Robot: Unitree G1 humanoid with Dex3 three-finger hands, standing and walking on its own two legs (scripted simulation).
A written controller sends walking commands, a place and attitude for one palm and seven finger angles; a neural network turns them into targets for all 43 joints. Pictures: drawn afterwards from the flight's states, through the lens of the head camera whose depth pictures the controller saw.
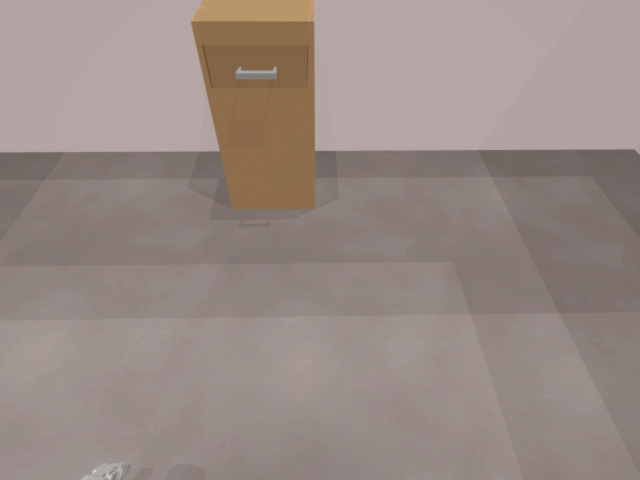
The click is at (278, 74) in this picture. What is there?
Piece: drawer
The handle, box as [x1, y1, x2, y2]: [235, 67, 276, 78]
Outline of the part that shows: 235,73 236,78 276,78 276,67 274,67 272,71 242,71 241,67 239,67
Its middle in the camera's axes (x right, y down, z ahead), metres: -0.22 -0.56 +1.29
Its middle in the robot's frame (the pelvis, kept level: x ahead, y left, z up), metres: +1.32 +0.28 -0.11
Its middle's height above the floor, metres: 0.66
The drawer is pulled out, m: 0.00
